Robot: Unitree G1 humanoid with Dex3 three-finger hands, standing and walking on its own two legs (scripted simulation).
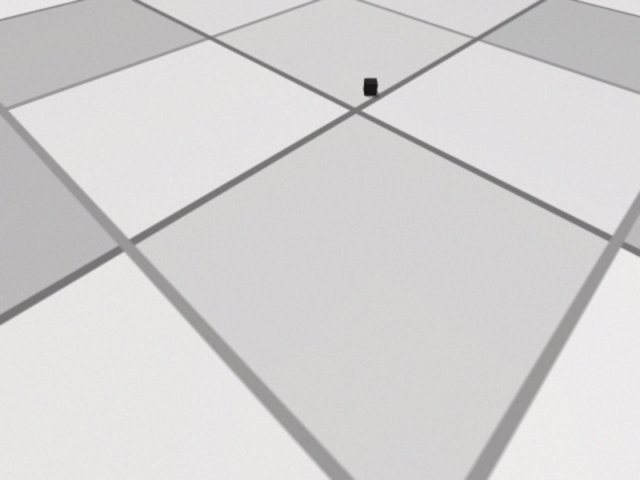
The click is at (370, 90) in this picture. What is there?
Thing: cube
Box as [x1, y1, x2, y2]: [363, 78, 377, 95]
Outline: 365,78 363,88 364,95 375,95 377,86 376,79
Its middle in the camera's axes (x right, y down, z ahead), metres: +0.32 -0.95 +2.45
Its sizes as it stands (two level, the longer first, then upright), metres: 0.076 0.076 0.076
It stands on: the floor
